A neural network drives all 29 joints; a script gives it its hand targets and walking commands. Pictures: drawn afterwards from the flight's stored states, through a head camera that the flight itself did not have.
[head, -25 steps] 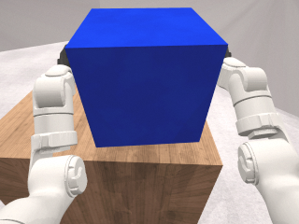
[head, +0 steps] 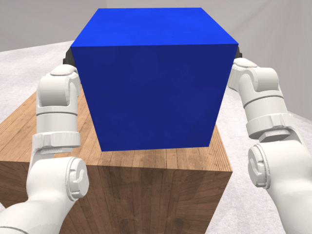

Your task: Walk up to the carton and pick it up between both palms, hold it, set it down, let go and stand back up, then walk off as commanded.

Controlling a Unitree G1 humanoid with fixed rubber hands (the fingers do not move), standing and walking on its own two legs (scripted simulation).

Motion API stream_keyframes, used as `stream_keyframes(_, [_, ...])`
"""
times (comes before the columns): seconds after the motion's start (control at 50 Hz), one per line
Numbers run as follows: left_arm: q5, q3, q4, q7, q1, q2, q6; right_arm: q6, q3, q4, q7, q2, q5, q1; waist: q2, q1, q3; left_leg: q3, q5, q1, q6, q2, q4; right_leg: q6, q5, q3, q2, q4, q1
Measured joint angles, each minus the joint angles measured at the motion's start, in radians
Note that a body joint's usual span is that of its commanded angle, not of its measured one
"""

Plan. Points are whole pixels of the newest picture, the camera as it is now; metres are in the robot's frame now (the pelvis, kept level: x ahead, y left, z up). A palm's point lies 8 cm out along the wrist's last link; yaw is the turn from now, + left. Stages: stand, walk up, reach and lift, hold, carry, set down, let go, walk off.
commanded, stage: hold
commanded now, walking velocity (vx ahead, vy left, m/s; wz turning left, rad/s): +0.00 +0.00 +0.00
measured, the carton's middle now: (153, 77) +0.42 +0.00 +0.26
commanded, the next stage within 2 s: none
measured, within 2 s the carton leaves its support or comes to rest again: neither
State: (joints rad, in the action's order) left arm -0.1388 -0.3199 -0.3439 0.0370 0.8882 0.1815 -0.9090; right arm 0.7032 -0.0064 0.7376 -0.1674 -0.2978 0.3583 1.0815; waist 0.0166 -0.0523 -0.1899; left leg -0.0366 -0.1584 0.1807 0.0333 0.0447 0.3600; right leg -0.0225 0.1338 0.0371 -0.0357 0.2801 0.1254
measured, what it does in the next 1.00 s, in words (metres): stands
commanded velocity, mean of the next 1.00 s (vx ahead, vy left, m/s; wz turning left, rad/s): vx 0.00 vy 0.00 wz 0.00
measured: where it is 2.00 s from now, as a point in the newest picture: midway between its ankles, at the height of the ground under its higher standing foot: outside the picture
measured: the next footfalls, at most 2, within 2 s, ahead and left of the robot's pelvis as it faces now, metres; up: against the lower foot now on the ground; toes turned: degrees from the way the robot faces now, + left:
none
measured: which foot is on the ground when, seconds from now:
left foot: down 0.00-1.00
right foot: down 0.00-1.00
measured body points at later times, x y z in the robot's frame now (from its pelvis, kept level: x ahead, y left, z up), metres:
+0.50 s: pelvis +0.01 +0.00 +0.00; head -0.08 +0.01 +0.44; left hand +0.38 +0.19 +0.29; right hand +0.39 -0.17 +0.31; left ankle +0.02 +0.14 -0.75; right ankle +0.01 -0.10 -0.75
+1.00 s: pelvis +0.00 +0.00 +0.00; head -0.08 +0.00 +0.44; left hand +0.38 +0.19 +0.29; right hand +0.39 -0.18 +0.31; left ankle +0.02 +0.14 -0.75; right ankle +0.01 -0.10 -0.75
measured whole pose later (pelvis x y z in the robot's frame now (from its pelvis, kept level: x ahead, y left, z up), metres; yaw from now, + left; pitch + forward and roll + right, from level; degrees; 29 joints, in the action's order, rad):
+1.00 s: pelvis +0.00 +0.00 +0.00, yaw +0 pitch -2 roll -1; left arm -0.15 -0.34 -0.32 0.04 0.88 0.16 -0.91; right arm 0.71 -0.02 0.72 -0.17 -0.30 0.37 1.06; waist 0.03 -0.05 -0.19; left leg -0.03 -0.16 0.16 0.03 0.04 0.36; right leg -0.02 0.14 0.03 -0.03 0.28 0.11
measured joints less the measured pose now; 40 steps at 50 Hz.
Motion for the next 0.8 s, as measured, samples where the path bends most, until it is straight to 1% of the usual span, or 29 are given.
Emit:
stream_keyframes(0.14, [-0.006,0.003,0.002,0.009,0.004,0.009,-0.013,0.007,0.025,-0.007,-0.003,0.016,-0.009,-0.010,0.000,-0.005,0.004,-0.008,-0.005,-0.002,0.003,-0.002,0.005,-0.004,0.009,0.008,0.001,0.006,-0.005])
stream_keyframes(0.28, [-0.005,0.007,0.047,0.007,-0.022,0.001,-0.021,0.018,0.016,-0.063,-0.010,0.012,0.001,-0.041,0.000,-0.011,0.008,-0.011,-0.009,-0.013,0.002,-0.003,0.003,-0.001,0.011,0.011,0.002,0.000,-0.019])
stream_keyframes(0.38, [-0.010,-0.012,0.050,0.021,-0.033,-0.002,-0.020,0.031,-0.001,-0.079,-0.022,0.013,0.009,-0.048,-0.006,-0.009,0.011,-0.003,-0.011,-0.024,0.001,-0.001,0.001,-0.001,0.012,0.002,0.001,0.000,-0.026])
stream_keyframes(0.44, [-0.009,-0.012,0.072,0.020,-0.044,-0.001,-0.027,0.027,0.007,-0.080,-0.025,0.021,0.014,-0.050,-0.012,-0.015,0.010,-0.003,-0.011,-0.025,0.003,-0.001,0.000,-0.001,0.012,0.003,0.001,0.000,-0.026])
stream_keyframes(0.52, [-0.012,-0.003,0.106,0.011,-0.052,-0.006,-0.036,0.019,0.017,-0.088,-0.021,0.019,0.021,-0.052,-0.011,-0.014,0.008,-0.002,-0.013,-0.022,0.003,-0.001,0.005,-0.001,0.010,0.001,0.001,-0.001,-0.026])
stream_keyframes(0.62, [-0.022,-0.014,0.064,0.019,-0.026,-0.010,-0.030,0.030,0.021,-0.071,-0.013,0.016,0.000,-0.040,-0.009,-0.009,0.008,0.004,-0.012,-0.026,-0.001,-0.003,0.004,0.001,0.009,-0.005,0.002,0.003,-0.025])
stream_keyframes(0.72, [-0.024,0.005,0.042,0.016,-0.014,-0.004,-0.032,0.027,0.037,-0.035,-0.002,0.015,-0.008,-0.023,-0.005,-0.014,0.007,0.004,-0.011,-0.021,0.000,-0.002,0.008,0.000,0.005,-0.005,0.002,0.000,-0.023])
stream_keyframes(0.8, [-0.023,0.006,0.005,0.010,0.004,-0.009,-0.020,0.024,0.030,-0.008,0.009,0.004,-0.019,-0.008,-0.003,-0.014,0.008,0.005,-0.008,-0.013,-0.002,-0.002,0.008,0.002,0.003,-0.006,0.002,0.001,-0.014])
